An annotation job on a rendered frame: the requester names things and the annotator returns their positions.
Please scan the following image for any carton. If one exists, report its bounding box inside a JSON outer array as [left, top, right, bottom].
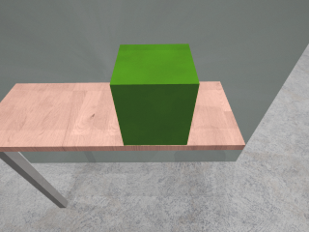
[[109, 43, 200, 146]]

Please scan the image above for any table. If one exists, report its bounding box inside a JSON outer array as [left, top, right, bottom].
[[0, 81, 245, 208]]

